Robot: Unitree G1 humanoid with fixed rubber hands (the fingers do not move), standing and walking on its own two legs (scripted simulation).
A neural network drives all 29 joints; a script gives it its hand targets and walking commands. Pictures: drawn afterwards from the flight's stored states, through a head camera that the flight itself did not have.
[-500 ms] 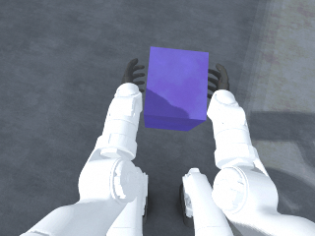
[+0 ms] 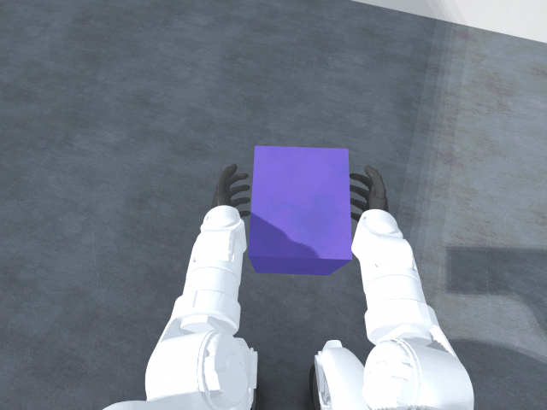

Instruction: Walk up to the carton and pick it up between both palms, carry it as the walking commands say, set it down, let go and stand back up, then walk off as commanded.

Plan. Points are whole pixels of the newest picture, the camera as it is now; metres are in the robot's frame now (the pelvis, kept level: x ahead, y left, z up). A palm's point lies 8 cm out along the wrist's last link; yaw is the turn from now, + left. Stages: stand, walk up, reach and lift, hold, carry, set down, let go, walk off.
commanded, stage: reach and lift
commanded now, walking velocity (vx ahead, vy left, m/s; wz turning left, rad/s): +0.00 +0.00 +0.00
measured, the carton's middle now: (296, 218) +0.42 -0.02 -0.08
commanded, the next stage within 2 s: none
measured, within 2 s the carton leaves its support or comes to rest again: neither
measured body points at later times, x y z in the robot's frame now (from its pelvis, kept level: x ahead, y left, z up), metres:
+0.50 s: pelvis +0.01 +0.00 +0.05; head +0.04 +0.02 +0.49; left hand +0.39 +0.10 +0.06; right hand +0.37 -0.13 +0.07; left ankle +0.08 +0.10 -0.66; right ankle +0.08 -0.14 -0.66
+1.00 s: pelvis +0.03 -0.01 +0.06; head -0.02 +0.01 +0.51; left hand +0.37 +0.10 +0.12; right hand +0.36 -0.13 +0.13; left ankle +0.08 +0.10 -0.66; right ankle +0.08 -0.14 -0.66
